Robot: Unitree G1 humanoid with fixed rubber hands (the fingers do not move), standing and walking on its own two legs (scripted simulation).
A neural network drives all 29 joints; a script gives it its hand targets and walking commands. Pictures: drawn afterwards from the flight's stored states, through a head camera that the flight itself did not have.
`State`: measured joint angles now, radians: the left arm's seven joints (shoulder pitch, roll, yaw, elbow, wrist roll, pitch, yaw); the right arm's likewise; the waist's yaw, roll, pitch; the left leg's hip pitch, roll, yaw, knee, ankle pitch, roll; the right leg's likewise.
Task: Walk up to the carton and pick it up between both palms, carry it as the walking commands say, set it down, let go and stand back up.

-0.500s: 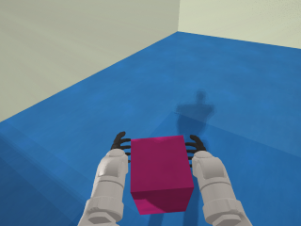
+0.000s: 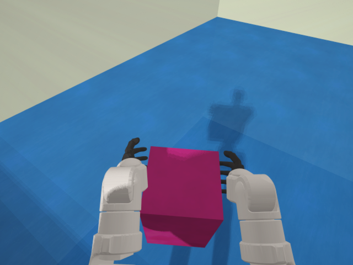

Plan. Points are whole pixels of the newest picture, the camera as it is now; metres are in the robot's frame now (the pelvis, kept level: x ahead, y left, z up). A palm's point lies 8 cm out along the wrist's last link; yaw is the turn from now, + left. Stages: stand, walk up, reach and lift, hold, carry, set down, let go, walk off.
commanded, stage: carry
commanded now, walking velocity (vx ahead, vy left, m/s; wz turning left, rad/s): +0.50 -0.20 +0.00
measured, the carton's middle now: (179, 201) +0.30 +0.01 +0.00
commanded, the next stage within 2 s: none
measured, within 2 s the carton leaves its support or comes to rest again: neither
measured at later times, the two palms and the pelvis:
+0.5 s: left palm (170, 96) +0.64 +0.05 +0.07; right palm (238, 100) +0.64 -0.18 +0.07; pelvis +0.31 -0.10 +0.00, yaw +5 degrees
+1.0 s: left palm (195, 50) +1.00 -0.05 +0.08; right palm (244, 57) +0.99 -0.28 +0.06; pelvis +0.67 -0.18 -0.02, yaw +4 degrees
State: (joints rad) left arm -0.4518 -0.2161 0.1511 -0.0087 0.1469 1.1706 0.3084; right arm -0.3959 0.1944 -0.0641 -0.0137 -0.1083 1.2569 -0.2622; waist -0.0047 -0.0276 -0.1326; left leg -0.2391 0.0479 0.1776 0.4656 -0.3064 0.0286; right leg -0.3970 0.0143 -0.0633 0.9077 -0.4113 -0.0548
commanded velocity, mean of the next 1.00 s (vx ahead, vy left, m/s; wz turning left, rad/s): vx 0.50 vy -0.20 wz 0.00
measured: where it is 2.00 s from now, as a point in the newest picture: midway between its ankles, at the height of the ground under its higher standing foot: (217, 137)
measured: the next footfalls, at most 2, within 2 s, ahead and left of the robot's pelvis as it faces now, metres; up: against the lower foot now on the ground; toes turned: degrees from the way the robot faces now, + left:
right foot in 0.24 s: +0.34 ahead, -0.18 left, +0.00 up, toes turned -5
left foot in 0.56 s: +0.47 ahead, +0.00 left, +0.00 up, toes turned +14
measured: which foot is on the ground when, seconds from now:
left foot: down 0.00-0.26, up 0.28-0.54, down 0.56-0.94, up 0.96-1.00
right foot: up 0.00-0.22, down 0.24-0.58, up 0.60-0.90, down 0.92-1.00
